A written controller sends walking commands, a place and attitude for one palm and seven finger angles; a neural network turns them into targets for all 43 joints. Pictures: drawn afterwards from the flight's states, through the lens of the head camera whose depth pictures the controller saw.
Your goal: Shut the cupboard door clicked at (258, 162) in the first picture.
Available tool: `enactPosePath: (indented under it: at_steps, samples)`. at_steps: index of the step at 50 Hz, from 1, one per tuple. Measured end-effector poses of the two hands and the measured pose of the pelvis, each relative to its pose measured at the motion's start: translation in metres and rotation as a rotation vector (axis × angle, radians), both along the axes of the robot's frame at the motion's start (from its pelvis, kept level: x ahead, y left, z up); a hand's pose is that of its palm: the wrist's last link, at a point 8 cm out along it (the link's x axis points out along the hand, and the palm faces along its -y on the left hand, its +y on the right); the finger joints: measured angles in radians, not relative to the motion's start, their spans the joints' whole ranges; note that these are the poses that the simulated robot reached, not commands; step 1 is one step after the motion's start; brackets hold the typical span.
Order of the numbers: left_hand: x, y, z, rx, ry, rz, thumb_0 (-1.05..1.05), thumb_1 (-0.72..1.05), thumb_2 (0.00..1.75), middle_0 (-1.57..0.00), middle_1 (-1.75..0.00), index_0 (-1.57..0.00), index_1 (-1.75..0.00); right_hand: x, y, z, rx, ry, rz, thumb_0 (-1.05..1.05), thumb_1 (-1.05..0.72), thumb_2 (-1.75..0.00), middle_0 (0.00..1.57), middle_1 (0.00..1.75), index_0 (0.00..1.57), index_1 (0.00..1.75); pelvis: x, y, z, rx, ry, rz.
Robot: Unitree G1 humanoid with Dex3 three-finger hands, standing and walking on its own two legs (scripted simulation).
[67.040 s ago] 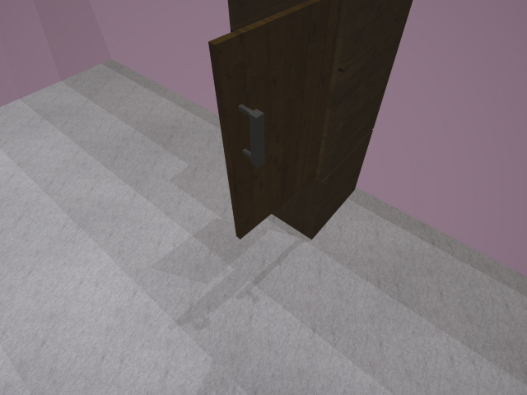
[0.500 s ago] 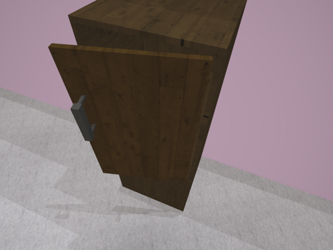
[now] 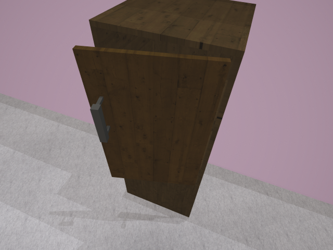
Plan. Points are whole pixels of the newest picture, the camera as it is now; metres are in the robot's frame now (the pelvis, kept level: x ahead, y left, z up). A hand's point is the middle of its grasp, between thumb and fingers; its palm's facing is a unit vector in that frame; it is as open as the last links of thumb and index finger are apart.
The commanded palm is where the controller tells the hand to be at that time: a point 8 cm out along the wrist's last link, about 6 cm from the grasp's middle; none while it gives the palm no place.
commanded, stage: look again from close up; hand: left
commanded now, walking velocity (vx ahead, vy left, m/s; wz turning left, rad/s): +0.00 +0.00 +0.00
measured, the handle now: (102, 119) +0.45 +0.22 +0.05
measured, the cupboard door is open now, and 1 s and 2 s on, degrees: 16 16 16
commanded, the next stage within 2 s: raise the hand and make a fist in 0.20 s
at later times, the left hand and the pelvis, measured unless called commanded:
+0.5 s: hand (75, 236) +0.15 +0.21 +0.00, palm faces +0.21 -0.98 -0.06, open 7.2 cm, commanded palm +0.07 +0.25 -0.05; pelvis -0.05 +0.04 -0.01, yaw +5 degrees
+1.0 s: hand (86, 245) +0.14 +0.18 -0.01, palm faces -0.10 -0.99 -0.06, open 4.8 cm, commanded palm +0.10 +0.26 -0.01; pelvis -0.05 +0.02 -0.09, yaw +5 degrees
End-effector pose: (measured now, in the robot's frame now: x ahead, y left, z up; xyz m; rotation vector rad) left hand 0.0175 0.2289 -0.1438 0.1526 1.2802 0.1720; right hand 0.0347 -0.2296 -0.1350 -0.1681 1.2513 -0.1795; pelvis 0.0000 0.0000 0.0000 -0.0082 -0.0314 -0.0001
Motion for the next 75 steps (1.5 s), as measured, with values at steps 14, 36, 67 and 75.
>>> enactPosePath:
  at_steps: [14,36,67,75]
  samples:
    - [-0.039,0.027,-0.002,-0.04,0.077,-0.013,0.0,0.91,0.9,-0.19,-0.3,-0.2,-0.3,-0.03,0.034,0.008,-0.006,0.04,0.0,0.0,-0.93,-0.9,0.2,0.3,0.2,0.3,-0.023,0.036,0.006,0.0,0.009,-0.01]
    - [0.068,0.023,0.085,-0.186,-1.162,-0.149,0.0,0.9,0.9,-0.41,-0.53,-0.41,-0.54,0.097,0.013,0.042,-0.078,-0.744,0.262,0.01,-0.91,-0.9,0.2,0.3,0.2,0.3,-0.068,0.018,-0.073,0.0,0.157,0.056]
    - [0.13,0.026,0.156,-0.148,-1.239,-0.233,0.01,0.9,0.9,-0.97,-1.15,-0.97,-1.15,0.132,0.018,0.002,-0.028,-0.574,0.226,0.01,-0.9,-0.9,0.2,0.3,0.2,0.3,-0.013,0.017,-0.065,-0.039,0.253,0.085]
    - [0.139,0.039,0.182,-0.083,-1.283,-0.201,0.02,0.9,0.9,-1.12,-1.31,-1.12,-1.31,0.15,0.021,0.029,-0.028,-0.655,0.203,0.01,-0.91,-0.9,0.2,0.3,0.2,0.3,-0.006,0.012,-0.054,-0.028,0.221,0.075]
